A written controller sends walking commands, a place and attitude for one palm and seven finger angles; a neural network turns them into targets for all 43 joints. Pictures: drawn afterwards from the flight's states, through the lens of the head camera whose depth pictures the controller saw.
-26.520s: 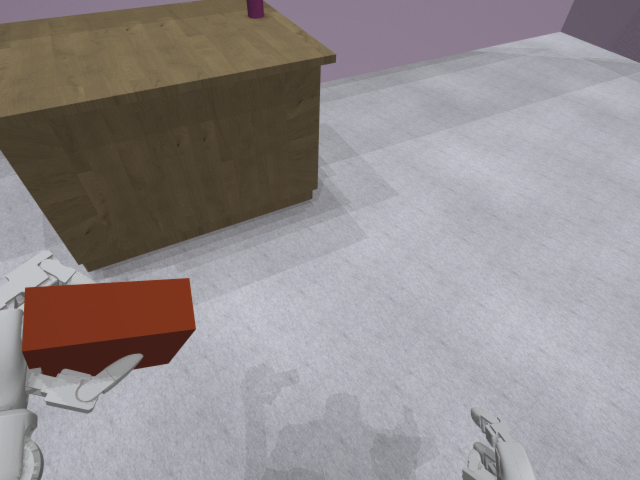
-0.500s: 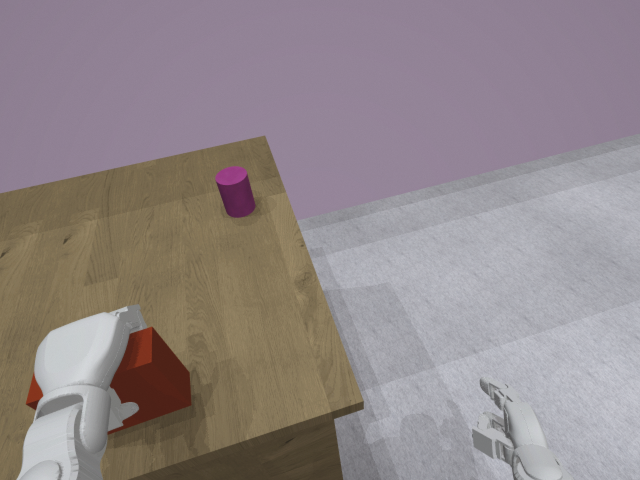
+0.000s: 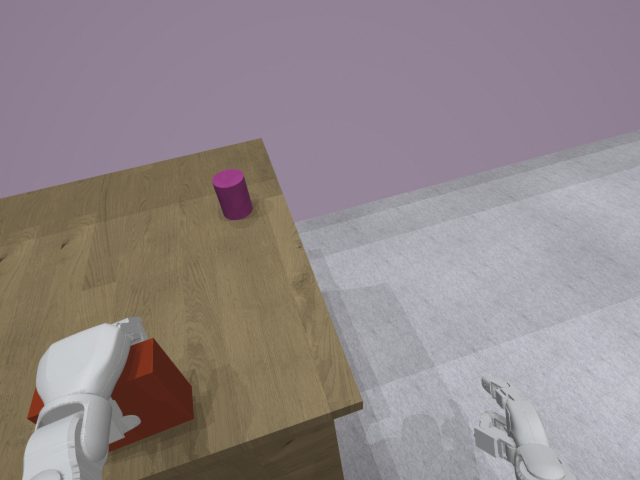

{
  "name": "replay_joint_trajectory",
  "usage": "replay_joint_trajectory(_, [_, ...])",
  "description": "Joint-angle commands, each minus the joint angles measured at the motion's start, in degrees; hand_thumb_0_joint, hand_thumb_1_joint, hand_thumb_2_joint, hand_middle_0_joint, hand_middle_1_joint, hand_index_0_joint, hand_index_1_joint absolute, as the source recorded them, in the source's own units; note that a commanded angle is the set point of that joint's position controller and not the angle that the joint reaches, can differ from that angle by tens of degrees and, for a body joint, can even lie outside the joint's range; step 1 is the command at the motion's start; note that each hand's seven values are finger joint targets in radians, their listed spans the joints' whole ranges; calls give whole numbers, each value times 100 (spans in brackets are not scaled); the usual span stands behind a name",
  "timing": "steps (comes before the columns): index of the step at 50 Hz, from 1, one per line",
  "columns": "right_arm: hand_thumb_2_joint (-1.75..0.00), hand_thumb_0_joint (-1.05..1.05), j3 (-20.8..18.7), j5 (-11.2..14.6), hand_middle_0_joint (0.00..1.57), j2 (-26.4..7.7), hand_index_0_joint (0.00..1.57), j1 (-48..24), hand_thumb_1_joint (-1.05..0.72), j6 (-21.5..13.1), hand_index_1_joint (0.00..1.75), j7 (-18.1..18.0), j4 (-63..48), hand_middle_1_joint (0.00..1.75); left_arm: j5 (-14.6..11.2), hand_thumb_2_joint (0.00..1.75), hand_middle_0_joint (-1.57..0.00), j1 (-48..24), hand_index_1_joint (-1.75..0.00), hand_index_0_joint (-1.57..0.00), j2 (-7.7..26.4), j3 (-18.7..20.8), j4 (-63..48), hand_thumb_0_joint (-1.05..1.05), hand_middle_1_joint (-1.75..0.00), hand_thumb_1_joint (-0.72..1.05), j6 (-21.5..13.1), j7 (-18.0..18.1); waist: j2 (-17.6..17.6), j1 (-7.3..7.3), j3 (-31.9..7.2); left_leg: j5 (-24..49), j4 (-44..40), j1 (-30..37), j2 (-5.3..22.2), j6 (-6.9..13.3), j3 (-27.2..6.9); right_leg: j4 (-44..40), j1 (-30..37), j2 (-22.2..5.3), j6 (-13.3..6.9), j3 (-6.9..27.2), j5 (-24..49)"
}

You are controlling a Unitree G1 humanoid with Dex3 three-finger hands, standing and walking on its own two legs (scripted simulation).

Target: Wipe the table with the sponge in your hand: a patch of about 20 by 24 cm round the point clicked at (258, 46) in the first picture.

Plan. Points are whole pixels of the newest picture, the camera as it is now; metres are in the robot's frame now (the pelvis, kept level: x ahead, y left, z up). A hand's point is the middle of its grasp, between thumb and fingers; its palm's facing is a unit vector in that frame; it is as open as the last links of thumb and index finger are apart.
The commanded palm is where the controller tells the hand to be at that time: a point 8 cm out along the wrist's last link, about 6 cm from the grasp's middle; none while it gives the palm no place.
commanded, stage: move the sponge above the wiping area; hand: left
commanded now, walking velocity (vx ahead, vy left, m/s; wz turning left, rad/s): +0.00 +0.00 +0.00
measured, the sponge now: (128, 407) +0.18 +0.29 +0.01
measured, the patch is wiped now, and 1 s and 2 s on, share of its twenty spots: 0.00 0.00 0.00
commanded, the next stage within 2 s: lower the sponge onto the table in 0.68 s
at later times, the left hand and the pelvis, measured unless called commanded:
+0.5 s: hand (124, 377) +0.19 +0.28 +0.06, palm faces -0.04 -0.14 -0.99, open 9.2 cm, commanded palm +0.18 +0.27 +0.14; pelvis +0.00 +0.00 +0.00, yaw +0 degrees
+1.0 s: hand (117, 374) +0.19 +0.28 +0.07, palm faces +0.02 -0.12 -0.99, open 9.2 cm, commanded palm +0.17 +0.27 +0.14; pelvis +0.00 +0.00 +0.00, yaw +0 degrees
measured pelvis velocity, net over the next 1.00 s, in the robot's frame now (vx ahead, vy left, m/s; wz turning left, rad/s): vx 0.00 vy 0.00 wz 0.00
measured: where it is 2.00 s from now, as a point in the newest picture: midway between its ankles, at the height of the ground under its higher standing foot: outside the picture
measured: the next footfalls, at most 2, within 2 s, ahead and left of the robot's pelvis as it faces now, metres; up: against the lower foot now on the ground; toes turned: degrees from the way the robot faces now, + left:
none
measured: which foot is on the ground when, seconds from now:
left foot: down 0.00-1.00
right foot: down 0.00-1.00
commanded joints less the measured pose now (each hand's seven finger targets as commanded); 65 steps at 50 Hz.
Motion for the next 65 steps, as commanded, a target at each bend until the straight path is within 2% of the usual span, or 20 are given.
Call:
replay_joint_trajectory(1, [-90,0,-192,-42,20,-471,20,-1127,-90,-445,30,-110,-1072,30,272,130,-120,-1279,-160,-120,1231,654,-1623,0,-160,10,-502,239,-282,-56,-879,1100,-67,691,-147,316,-344,-507,-206,-4,-173,501,1201])
replay_joint_trajectory(5, [-90,0,-202,-77,20,-467,20,-1061,-90,-481,30,-153,-948,30,449,130,-120,-1799,-160,-120,1293,709,-1482,0,-160,10,-700,383,-69,-53,-893,980,-122,787,-102,255,-399,-558,-363,42,-228,487,855])
replay_joint_trajectory(9, [-90,0,-217,-38,20,-491,20,-1192,-90,-426,30,-118,-898,30,413,130,-120,-1502,-160,-120,1248,778,-1222,0,-160,10,-510,490,14,39,-872,1109,-225,732,-114,194,-445,-544,-188,77,-290,550,976])
replay_joint_trajectory(15, [-90,0,-160,31,20,-492,20,-1403,-90,-283,30,48,-1013,30,275,130,-120,-830,-160,-120,858,515,-1087,0,-160,10,19,323,-415,118,-938,1327,-288,483,-105,171,-376,-384,111,4,-215,335,1403])
replay_joint_trajectory(19, [-90,0,-142,13,20,-544,20,-1439,-90,-212,30,42,-1043,30,292,130,-120,-721,-160,-120,1224,772,-1149,0,-160,10,157,215,-668,102,-832,1228,-242,438,-154,209,-368,-432,120,19,-210,584,1464])
replay_joint_trajectory(20, [-90,0,-119,17,20,-517,20,-1403,-90,-221,30,42,-1077,30,315,130,-120,-895,-160,-120,1132,666,-1263,0,-160,10,132,198,-646,57,-919,1211,-215,433,-149,231,-314,-395,122,-18,-173,453,1464])
replay_joint_trajectory(24, [-90,0,-162,-43,20,-553,20,-1265,-90,-248,30,-52,-1058,30,356,130,-120,-1020,-160,-120,1715,1168,-1558,0,-160,10,-132,263,-451,77,-1053,1286,-84,624,-197,270,-340,-446,145,13,-206,692,1616])
replay_joint_trajectory(30, [-90,0,-191,-27,20,-464,20,-1105,-90,-398,30,-119,-994,30,215,130,-120,-1177,-160,-120,1269,830,-1634,0,-160,10,-550,294,7,-52,-952,1346,-45,786,-147,279,-350,-488,-75,5,-203,484,1512])
replay_joint_trajectory(34, [-90,0,-219,-26,20,-540,20,-1118,-90,-385,30,-113,-922,30,152,130,-120,-785,-160,-120,1327,950,-1149,0,-160,10,-462,223,-334,2,-630,1200,-142,597,-154,244,-392,-562,-153,37,-205,558,1401])
replay_joint_trajectory(38, [-90,0,-244,-27,20,-533,20,-1094,-90,-366,30,-58,-1021,30,199,130,-120,-605,-160,-120,1246,886,-1362,0,-160,10,-427,243,-433,65,-932,1357,-131,538,-136,244,-383,-421,26,-14,-179,437,1571])
replay_joint_trajectory(42, [-90,0,-229,-23,20,-506,20,-1127,-90,-368,30,-29,-1041,30,299,130,-120,-892,-160,-120,1171,788,-1517,0,-160,10,-450,330,-321,35,-975,1280,-169,575,-97,231,-399,-423,-43,14,-200,403,1330])
replay_joint_trajectory(44, [-90,0,-218,-38,20,-528,20,-1193,-90,-358,30,-25,-1031,30,341,130,-120,-867,-160,-120,1426,1018,-1535,0,-160,10,-409,392,-216,94,-941,1264,-192,618,-111,213,-448,-461,-29,66,-247,547,1295])
replay_joint_trajectory(45, [-90,0,-222,-15,20,-476,20,-1128,-90,-365,30,-26,-1054,30,286,130,-120,-829,-160,-120,1184,850,-1524,0,-160,10,-411,407,-281,47,-966,1227,-176,561,-93,234,-382,-415,6,19,-203,394,1290])
replay_joint_trajectory(46, [-90,0,-227,-20,20,-500,20,-1109,-90,-364,30,-21,-1010,30,322,130,-120,-801,-160,-120,1341,996,-1405,0,-160,10,-399,430,-387,81,-951,1225,-163,540,-104,223,-399,-436,-17,34,-213,437,1288])
replay_joint_trajectory(49, [-90,0,-189,-3,20,-530,20,-1248,-90,-306,30,-56,-959,30,287,130,-120,-980,-160,-120,1395,995,-1189,0,-160,10,-249,406,-329,39,-672,976,-239,505,-128,216,-410,-571,-122,53,-224,576,1037])
replay_joint_trajectory(51, [-90,0,-155,33,20,-498,20,-1278,-90,-325,30,-82,-967,30,256,130,-120,-1317,-160,-120,1145,693,-1083,0,-160,10,-214,357,-385,-39,-586,770,-266,466,-120,227,-377,-615,-234,17,-178,436,728])
replay_joint_trajectory(54, [-90,0,-160,18,20,-525,20,-1302,-90,-362,30,-132,-954,30,206,130,-120,-1273,-160,-120,1375,873,-1083,0,-160,10,-243,286,-260,8,-711,763,-284,562,-158,247,-401,-648,-127,44,-204,552,740])
replay_joint_trajectory(57, [-90,0,-157,-4,20,-526,20,-1227,-90,-373,30,-139,-919,30,255,130,-120,-1253,-160,-120,1288,761,-959,0,-160,10,-340,204,-376,-15,-797,864,-217,550,-179,258,-386,-626,-119,22,-175,462,906])
replay_joint_trajectory(59, [-90,0,-155,-12,20,-499,20,-1248,-90,-397,30,-122,-962,30,276,130,-120,-1369,-160,-120,1195,650,-1182,0,-160,10,-423,189,-123,-44,-793,852,-260,616,-160,243,-413,-629,-150,59,-214,524,834])
replay_joint_trajectory(65, [-90,0,-177,-30,20,-503,20,-1134,-90,-378,30,-99,-925,30,415,130,-120,-1453,-160,-120,1166,716,-884,0,-160,10,-522,350,-338,4,-860,823,-262,512,-141,233,-392,-573,-148,65,-207,388,794])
